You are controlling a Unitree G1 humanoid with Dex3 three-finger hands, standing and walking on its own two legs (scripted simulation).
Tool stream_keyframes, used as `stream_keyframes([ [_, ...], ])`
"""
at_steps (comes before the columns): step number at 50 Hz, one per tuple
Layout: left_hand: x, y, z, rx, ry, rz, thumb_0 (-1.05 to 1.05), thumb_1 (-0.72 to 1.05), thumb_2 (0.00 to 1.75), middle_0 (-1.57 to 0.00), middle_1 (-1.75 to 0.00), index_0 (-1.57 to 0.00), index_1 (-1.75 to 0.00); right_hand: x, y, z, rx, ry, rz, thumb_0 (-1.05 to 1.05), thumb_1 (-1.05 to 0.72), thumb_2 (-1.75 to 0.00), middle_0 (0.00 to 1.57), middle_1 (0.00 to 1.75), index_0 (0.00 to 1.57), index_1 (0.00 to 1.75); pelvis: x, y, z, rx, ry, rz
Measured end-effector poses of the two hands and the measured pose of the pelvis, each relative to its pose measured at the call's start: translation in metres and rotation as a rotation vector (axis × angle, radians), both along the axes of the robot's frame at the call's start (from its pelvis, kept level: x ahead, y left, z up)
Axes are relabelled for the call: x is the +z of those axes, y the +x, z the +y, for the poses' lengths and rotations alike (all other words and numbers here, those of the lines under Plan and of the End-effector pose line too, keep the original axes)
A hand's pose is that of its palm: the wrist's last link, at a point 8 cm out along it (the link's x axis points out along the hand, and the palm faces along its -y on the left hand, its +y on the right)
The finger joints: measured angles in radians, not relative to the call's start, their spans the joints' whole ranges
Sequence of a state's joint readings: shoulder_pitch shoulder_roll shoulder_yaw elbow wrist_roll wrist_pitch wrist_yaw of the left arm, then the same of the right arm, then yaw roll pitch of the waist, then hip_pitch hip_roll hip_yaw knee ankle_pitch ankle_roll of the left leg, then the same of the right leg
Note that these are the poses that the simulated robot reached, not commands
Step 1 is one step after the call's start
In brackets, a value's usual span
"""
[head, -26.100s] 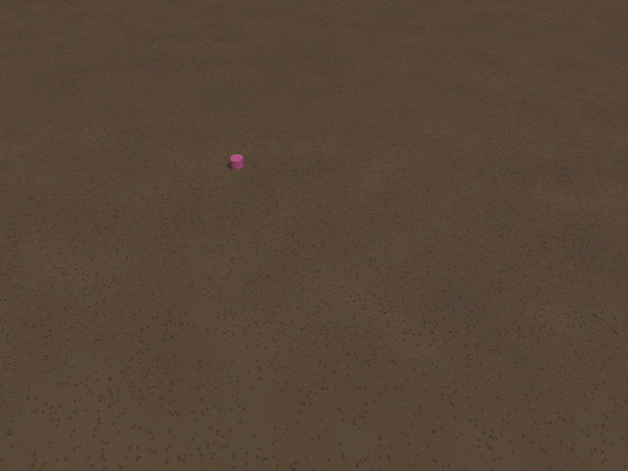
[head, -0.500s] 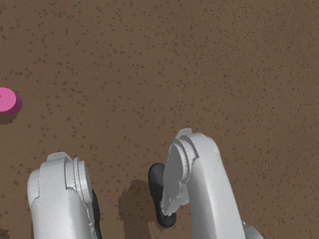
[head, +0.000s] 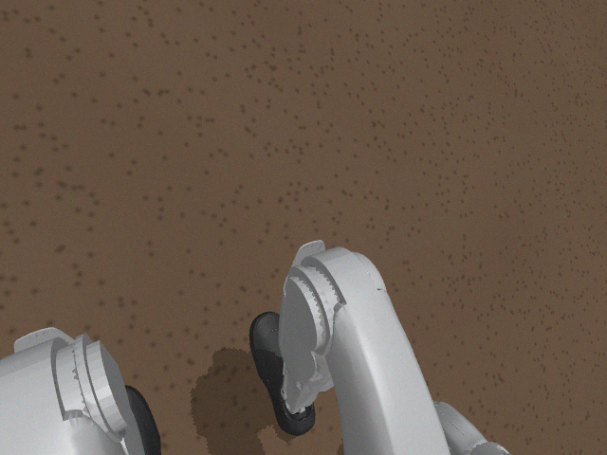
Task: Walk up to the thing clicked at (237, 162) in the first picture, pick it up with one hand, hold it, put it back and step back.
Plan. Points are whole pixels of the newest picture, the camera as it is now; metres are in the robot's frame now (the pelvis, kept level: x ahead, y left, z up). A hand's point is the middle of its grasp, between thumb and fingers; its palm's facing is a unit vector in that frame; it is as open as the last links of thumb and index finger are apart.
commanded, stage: rest palm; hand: left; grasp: from above
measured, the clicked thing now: out of the picture +0.45 +0.34 -0.27
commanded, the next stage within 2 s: close in 0.96 s
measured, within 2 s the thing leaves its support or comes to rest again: neither
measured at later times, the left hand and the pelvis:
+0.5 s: hand out of the picture +0.43 +0.32 -0.24, palm faces -0.45 -0.13 -0.88, open 14.0 cm; pelvis +0.00 +0.00 +0.00, yaw -3 degrees
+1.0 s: hand out of the picture +0.44 +0.33 -0.26, palm faces -0.50 -0.16 -0.85, open 13.8 cm; pelvis +0.00 +0.00 +0.00, yaw -3 degrees
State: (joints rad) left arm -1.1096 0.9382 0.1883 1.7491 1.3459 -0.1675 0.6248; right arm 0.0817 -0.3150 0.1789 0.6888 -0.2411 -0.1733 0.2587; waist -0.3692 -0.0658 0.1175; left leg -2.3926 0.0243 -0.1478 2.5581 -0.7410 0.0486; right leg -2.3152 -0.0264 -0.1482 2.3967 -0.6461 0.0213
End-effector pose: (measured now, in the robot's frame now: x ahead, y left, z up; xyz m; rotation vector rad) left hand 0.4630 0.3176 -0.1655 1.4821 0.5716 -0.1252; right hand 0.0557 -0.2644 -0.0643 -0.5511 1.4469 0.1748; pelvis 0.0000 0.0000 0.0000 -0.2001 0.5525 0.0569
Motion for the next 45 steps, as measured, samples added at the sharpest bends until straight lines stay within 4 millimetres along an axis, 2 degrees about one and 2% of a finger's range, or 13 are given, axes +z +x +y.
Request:
stream_keyframes([
  [6, -0.013, -0.010, 0.010, 0.048, -0.004, 0.109, 0.00, -0.49, 0.95, -0.07, -1.04, -0.08, -1.02, -0.001, -0.034, 0.003, -0.065, 0.024, 0.101, 0.00, -0.91, -0.89, 0.20, 0.30, 0.20, 0.30, 0.003, 0.002, -0.004, -0.007, 0.006, 0.003],
  [11, -0.017, -0.021, 0.018, 0.043, -0.057, 0.126, 0.00, -0.50, 0.95, -0.07, -1.04, -0.08, -1.02, 0.007, -0.043, 0.001, -0.048, 0.004, 0.148, 0.00, -0.91, -0.89, 0.21, 0.30, 0.20, 0.30, 0.004, 0.000, -0.005, -0.011, 0.000, -0.013],
  [16, -0.017, -0.025, 0.020, -0.036, -0.102, 0.090, 0.00, -0.51, 0.96, -0.08, -1.03, -0.08, -1.01, 0.018, -0.036, -0.006, -0.001, -0.061, 0.136, 0.00, -0.90, -0.89, 0.21, 0.30, 0.20, 0.30, 0.004, -0.003, -0.003, -0.016, -0.016, -0.039],
  [23, -0.015, -0.025, 0.014, -0.141, -0.106, 0.025, 0.00, -0.49, 0.97, -0.08, -1.02, -0.09, -1.01, 0.030, -0.008, -0.004, 0.077, -0.106, 0.052, 0.00, -0.90, -0.89, 0.20, 0.30, 0.20, 0.30, 0.004, -0.003, 0.003, -0.019, -0.043, -0.054],
  [31, -0.020, -0.026, 0.006, -0.136, -0.046, -0.005, 0.00, -0.48, 0.97, -0.09, -1.01, -0.09, -1.00, 0.030, 0.013, 0.005, 0.149, -0.055, -0.016, 0.00, -0.90, -0.89, 0.20, 0.30, 0.20, 0.30, 0.003, -0.005, 0.005, -0.017, -0.049, -0.054],
  [37, -0.024, -0.020, 0.009, -0.035, -0.028, -0.003, 0.00, -0.49, 0.96, -0.08, -1.02, -0.09, -1.01, 0.024, 0.011, 0.006, 0.153, -0.010, -0.025, 0.00, -0.90, -0.90, 0.20, 0.30, 0.20, 0.30, 0.000, -0.006, 0.003, -0.018, -0.041, -0.054],
  [45, -0.035, -0.016, 0.016, 0.033, -0.025, 0.078, 0.00, -0.48, 0.95, -0.08, -1.05, -0.09, -1.03, 0.016, -0.012, 0.009, 0.094, 0.024, 0.046, 0.00, -0.91, -0.90, 0.20, 0.30, 0.20, 0.30, 0.000, -0.003, 0.001, -0.022, -0.034, -0.045],
])
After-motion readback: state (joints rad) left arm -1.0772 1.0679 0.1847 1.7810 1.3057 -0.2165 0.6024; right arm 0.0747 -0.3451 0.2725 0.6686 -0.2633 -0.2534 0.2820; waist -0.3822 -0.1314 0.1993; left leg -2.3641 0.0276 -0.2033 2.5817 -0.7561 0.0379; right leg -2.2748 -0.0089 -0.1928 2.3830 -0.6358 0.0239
